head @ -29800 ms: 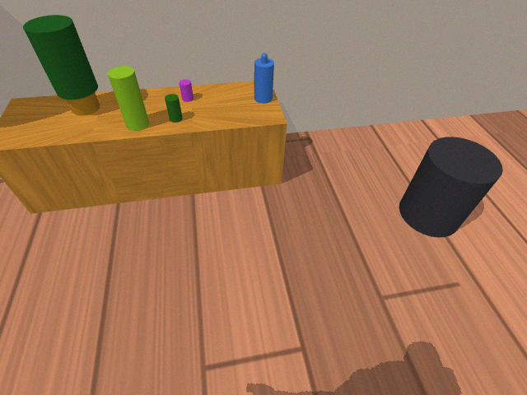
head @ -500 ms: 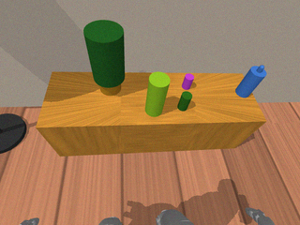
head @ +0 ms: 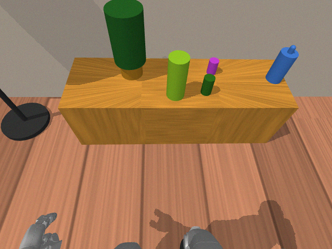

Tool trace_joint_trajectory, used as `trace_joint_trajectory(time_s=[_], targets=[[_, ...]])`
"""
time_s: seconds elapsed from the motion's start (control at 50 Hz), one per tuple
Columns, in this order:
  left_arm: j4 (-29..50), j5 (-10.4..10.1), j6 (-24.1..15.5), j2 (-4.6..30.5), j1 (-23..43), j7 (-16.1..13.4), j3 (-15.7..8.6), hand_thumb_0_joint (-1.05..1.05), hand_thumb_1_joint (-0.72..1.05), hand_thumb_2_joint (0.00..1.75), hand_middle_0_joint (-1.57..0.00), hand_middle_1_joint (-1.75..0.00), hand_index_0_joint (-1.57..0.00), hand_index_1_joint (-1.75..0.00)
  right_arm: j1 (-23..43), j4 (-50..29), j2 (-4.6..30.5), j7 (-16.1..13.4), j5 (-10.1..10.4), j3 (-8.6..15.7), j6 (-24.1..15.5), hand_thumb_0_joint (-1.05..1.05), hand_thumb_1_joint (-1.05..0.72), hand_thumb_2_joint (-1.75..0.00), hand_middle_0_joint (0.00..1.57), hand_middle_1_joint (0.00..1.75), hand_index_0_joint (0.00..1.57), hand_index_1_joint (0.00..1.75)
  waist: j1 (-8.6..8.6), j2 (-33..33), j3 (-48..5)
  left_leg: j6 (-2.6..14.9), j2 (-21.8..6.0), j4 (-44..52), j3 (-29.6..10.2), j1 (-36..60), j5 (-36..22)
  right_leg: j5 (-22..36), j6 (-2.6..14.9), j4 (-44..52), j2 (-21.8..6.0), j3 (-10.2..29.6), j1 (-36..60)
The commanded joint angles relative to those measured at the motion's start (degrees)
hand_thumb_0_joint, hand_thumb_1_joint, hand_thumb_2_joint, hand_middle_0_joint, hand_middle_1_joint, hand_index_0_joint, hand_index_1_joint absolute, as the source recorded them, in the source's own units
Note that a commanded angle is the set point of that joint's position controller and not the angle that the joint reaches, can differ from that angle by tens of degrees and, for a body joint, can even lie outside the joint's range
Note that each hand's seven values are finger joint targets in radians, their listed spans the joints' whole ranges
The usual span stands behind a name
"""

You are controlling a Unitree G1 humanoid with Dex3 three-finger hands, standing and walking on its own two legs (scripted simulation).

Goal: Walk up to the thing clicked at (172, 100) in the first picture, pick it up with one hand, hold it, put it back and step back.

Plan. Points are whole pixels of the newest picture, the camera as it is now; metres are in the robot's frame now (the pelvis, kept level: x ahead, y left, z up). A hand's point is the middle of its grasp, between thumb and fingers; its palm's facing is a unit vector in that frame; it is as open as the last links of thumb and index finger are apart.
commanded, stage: step back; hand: right
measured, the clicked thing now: (207, 85) +0.87 -0.23 -0.31
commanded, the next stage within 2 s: stand in 1.56 s
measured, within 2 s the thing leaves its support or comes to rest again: neither
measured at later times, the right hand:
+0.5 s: hand out of the picture -0.05 -0.32 -0.14, palm faces -0.03 +0.92 -0.39, open 7.4 cm
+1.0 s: hand out of the picture -0.13 -0.28 -0.14, palm faces -0.06 +0.93 -0.35, open 7.4 cm
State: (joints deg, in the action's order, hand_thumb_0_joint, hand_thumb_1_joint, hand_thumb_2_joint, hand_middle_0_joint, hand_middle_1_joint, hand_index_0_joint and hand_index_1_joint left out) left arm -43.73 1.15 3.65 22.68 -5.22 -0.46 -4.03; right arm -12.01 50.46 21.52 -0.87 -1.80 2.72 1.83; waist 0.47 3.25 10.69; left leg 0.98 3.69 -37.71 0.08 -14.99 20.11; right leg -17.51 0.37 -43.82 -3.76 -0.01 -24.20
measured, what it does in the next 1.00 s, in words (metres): walks backwards: right foot, then left foot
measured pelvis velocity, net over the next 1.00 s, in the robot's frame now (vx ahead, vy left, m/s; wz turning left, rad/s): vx -0.22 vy -0.03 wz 0.03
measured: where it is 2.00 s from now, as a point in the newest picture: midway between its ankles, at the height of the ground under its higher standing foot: outside the picture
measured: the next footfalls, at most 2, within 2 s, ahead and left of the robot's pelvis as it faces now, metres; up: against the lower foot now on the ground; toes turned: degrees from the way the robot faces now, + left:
right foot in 0.28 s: -0.16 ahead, -0.14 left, +0.00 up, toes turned +2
left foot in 0.64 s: -0.17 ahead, +0.10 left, +0.00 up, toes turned +2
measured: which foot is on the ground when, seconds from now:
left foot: down 0.00-0.30, up 0.32-0.62, down 0.64-1.00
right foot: up 0.00-0.26, down 0.28-1.00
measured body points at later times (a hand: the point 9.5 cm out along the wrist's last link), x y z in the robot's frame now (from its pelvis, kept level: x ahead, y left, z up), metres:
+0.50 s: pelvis -0.16 -0.04 +0.01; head -0.11 -0.06 +0.46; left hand -0.08 +0.28 -0.09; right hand -0.05 -0.36 -0.11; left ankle -0.17 +0.11 -0.64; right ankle -0.13 -0.15 -0.71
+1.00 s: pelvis -0.22 -0.03 +0.01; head -0.22 -0.03 +0.46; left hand -0.19 +0.29 -0.11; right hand -0.13 -0.33 -0.11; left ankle -0.23 +0.09 -0.70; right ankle -0.20 -0.14 -0.71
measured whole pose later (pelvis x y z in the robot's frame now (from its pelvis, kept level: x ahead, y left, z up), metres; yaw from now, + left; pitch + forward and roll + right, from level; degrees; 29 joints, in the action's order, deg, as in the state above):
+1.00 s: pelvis -0.22 -0.03 +0.01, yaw +2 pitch -3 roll -1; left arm -57.9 2.1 -1.2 20.5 -13.3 1.1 -3.3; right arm -10.6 56.3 20.9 1.0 -1.8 2.9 1.0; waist 1.7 -1.3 3.2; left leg 0.6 0.1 -42.9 -2.3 -16.2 28.0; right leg -16.6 1.6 -33.5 0.8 -0.9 -14.2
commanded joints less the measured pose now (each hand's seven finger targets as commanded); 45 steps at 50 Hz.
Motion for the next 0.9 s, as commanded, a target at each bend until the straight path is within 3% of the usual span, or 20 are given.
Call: trace_joint_trajectory(time_s=[0.0,0.06,0.16,0.24,0.26,0.28,0.3,0.32,0.36,0.38,0.5,0.6,0.62,0.64,0.66,0.72,0.8,0.84,0.86,0.88], targets=[[4.0,0.3,-0.2,11.8,1.9,-1.8,-3.6,0.00,0.90,0.90,-0.20,-0.30,-0.20,-0.30,0.7,-5.3,21.4,-0.7,-0.4,5.9,-2.2,0.00,-0.90,-0.90,0.20,0.30,0.20,0.30,-1.88,-11.6,-11.8,16.45,-27.1,17.7,-29.7,-4.0,-27.9,-20.3,0.60,-25.6,7.3,10.1,-0.3],[0.7,-0.8,-0.3,11.1,-4.1,-1.3,-3.5,0.00,0.90,0.90,-0.20,-0.30,-0.20,-0.30,6.3,-6.1,15.7,-1.3,-0.4,3.7,-2.0,0.00,-0.90,-0.90,0.20,0.30,0.20,0.30,2.29,-9.3,-10.0,12.32,-19.4,13.6,-14.7,-2.3,-30.7,-13.1,0.52,-30.2,8.7,10.0,-1.9],[0.6,0.0,-1.3,9.6,-3.5,-0.5,-3.0,0.00,0.90,0.90,-0.20,-0.30,-0.20,-0.30,3.5,-6.3,15.1,-1.1,-0.7,4.0,-1.1,0.00,-0.90,-0.90,0.20,0.30,0.20,0.30,-0.68,-13.0,-12.5,13.04,-19.1,9.7,-13.4,6.6,-30.5,-13.7,-1.78,-9.1,5.5,5.4,0.4],[-3.4,0.4,-2.7,8.4,-9.3,-0.7,-2.8,0.00,0.90,0.90,-0.20,-0.30,-0.20,-0.30,4.6,-6.0,15.9,-0.4,0.6,3.6,0.7,0.00,-0.90,-0.90,0.20,0.30,0.20,0.30,1.09,-14.2,-17.6,8.20,-14.8,2.3,-8.7,5.4,-27.1,2.7,-0.11,21.4,6.4,-2.2,13.5],[-3.7,1.1,-3.2,11.1,-9.5,-0.9,-3.3,0.00,0.90,0.90,-0.20,-0.30,-0.20,-0.30,5.4,-6.5,13.8,-0.1,1.0,2.9,0.7,0.00,-0.90,-0.90,0.20,0.30,0.20,0.30,1.38,-11.2,-17.0,5.26,-12.2,-0.2,-8.3,-2.5,-19.7,6.1,1.06,20.2,3.3,3.1,17.6],[-3.6,1.7,-3.4,16.4,-10.5,-0.8,-4.8,0.00,0.90,0.90,-0.20,-0.30,-0.20,-0.30,5.9,-7.9,10.5,-0.1,1.5,2.0,0.6,0.00,-0.90,-0.90,0.20,0.30,0.20,0.30,1.78,2.8,-14.2,1.40,-3.4,-8.7,-6.8,-15.8,-3.3,7.1,4.51,21.4,-7.2,19.6,19.1],[-1.8,1.6,-3.0,22.7,-6.2,-0.9,-5.9,0.00,0.90,0.90,-0.20,-0.30,-0.20,-0.30,8.2,-8.4,10.9,-1.3,1.3,2.8,0.9,0.00,-0.90,-0.90,0.20,0.30,0.20,0.30,4.38,13.6,-11.3,-0.78,1.2,-22.5,-6.9,-15.3,16.1,9.7,15.84,26.1,-20.5,32.8,4.9],[-0.6,1.2,-3.4,21.2,-4.1,-1.0,-5.5,0.00,0.90,0.90,-0.20,-0.30,-0.20,-0.30,8.3,-7.8,13.0,-1.5,1.3,3.8,1.2,0.00,-0.90,-0.90,0.20,0.30,0.20,0.30,3.08,9.0,-7.8,-1.25,-0.7,-30.6,-13.3,-13.7,16.0,8.2,17.23,27.6,-22.2,34.1,-2.0],[0.5,1.2,-3.6,15.0,2.8,-1.6,-3.6,0.00,0.90,0.90,-0.20,-0.30,-0.20,-0.30,3.5,-5.0,12.9,-1.2,1.8,3.1,1.1,0.00,-0.90,-0.90,0.20,0.30,0.20,0.30,-1.74,0.2,-7.7,-1.07,2.0,-33.0,-12.3,-14.6,9.4,22.9,11.89,18.3,-12.3,15.7,3.8],[0.5,1.5,-3.6,14.5,2.7,-1.8,-3.7,0.00,0.90,0.90,-0.20,-0.30,-0.20,-0.30,3.0,-4.9,12.4,-1.2,1.7,2.9,1.1,0.00,-0.90,-0.90,0.20,0.30,0.20,0.30,-1.40,2.5,-7.6,-1.83,2.0,-34.4,-10.5,-13.7,8.5,23.8,11.64,17.4,-11.5,13.3,3.5],[-1.3,1.6,-4.0,15.4,-6.2,-2.1,-4.4,0.00,0.90,0.90,-0.20,-0.30,-0.20,-0.30,5.8,-5.4,11.8,-0.3,0.1,2.9,0.2,0.00,-0.90,-0.90,0.20,0.30,0.20,0.30,4.04,6.7,-11.2,-2.59,-2.7,-15.1,-5.8,-15.5,11.3,6.0,11.95,18.0,-12.9,17.1,18.5],[-1.9,0.8,-3.3,15.3,-2.5,-1.0,-3.2,0.00,0.90,0.90,-0.20,-0.30,-0.20,-0.30,-3.7,1.2,11.4,0.7,-0.2,4.0,-1.0,0.00,-0.90,-0.90,0.20,0.30,0.20,0.30,-0.98,5.8,-13.2,0.54,-1.7,13.2,1.4,6.7,2.0,-3.4,6.98,14.5,-9.4,11.0,6.3],[-2.2,0.9,-3.1,12.0,-4.8,-0.8,-2.2,0.00,0.90,0.90,-0.20,-0.30,-0.20,-0.30,-4.2,1.9,13.1,0.7,-1.0,4.7,-1.3,0.00,-0.90,-0.90,0.20,0.30,0.20,0.30,-0.97,-2.5,-13.0,1.79,-5.1,17.1,-6.7,11.8,6.7,-8.6,4.61,7.1,-5.7,7.1,-1.3],[-1.5,0.0,-3.4,8.6,-2.4,-0.7,-0.9,0.00,0.90,0.90,-0.20,-0.30,-0.20,-0.30,-0.7,0.6,17.7,0.9,-1.2,5.0,-1.7,0.00,-0.90,-0.90,0.20,0.30,0.20,0.30,-1.61,-17.5,-10.8,8.09,-19.8,25.5,-29.6,8.3,23.2,-15.3,0.80,-2.0,2.9,-0.7,-11.0],[-2.5,0.5,-3.6,13.4,2.4,-1.1,-2.9,0.00,0.90,0.90,-0.20,-0.30,-0.20,-0.30,2.2,-0.4,20.3,1.2,-0.8,5.1,-1.9,0.00,-0.90,-0.90,0.20,0.30,0.20,0.30,-3.19,-13.3,-6.1,13.57,-24.9,28.1,-34.4,-7.6,30.6,-18.5,0.15,-9.5,1.7,3.7,-4.3],[-6.2,-0.4,-3.8,11.0,-3.4,0.5,-2.2,0.00,0.90,0.90,-0.20,-0.30,-0.20,-0.30,8.7,-0.8,13.9,0.4,-1.1,3.0,-3.3,0.00,-0.90,-0.90,0.20,0.30,0.20,0.30,1.56,-7.8,-5.4,7.89,-15.5,21.4,-17.2,-3.8,12.3,-7.4,0.71,-8.9,2.5,4.9,-1.1],[-7.5,0.2,-4.8,9.9,-3.7,1.1,-2.1,0.00,0.90,0.90,-0.20,-0.30,-0.20,-0.30,6.1,0.2,14.3,1.0,-1.3,3.7,-3.0,0.00,-0.90,-0.90,0.20,0.30,0.20,0.30,-0.68,-13.9,-6.6,7.63,-15.6,19.9,-14.4,-2.0,11.9,-10.2,-0.13,6.2,3.6,-0.6,6.4],[-9.6,0.5,-5.7,8.7,-7.0,0.5,-1.9,0.00,0.90,0.90,-0.20,-0.30,-0.20,-0.30,6.9,0.2,13.2,1.1,-0.5,3.3,-2.3,0.00,-0.90,-0.90,0.20,0.30,0.20,0.30,1.69,-11.6,-7.5,6.08,-14.1,13.3,-10.2,-3.5,4.1,-2.1,0.97,21.5,4.9,-1.7,15.3],[-10.5,1.0,-6.3,10.4,-8.0,0.1,-2.5,0.00,0.90,0.90,-0.20,-0.30,-0.20,-0.30,6.0,0.0,10.3,1.0,0.0,2.4,-2.2,0.00,-0.90,-0.90,0.20,0.30,0.20,0.30,2.27,-6.7,-9.0,3.70,-11.5,7.3,-7.8,-7.2,0.2,1.3,1.55,23.1,3.4,3.7,21.9],[-10.5,1.4,-6.8,14.1,-8.3,-0.4,-3.0,0.00,0.90,0.90,-0.20,-0.30,-0.20,-0.30,7.2,-0.8,8.1,1.1,0.5,1.9,-2.4,0.00,-0.90,-0.90,0.20,0.30,0.20,0.30,2.54,2.1,-8.8,0.33,-5.2,0.3,-4.2,-14.1,5.0,-6.1,5.41,26.0,-5.2,19.6,21.4]])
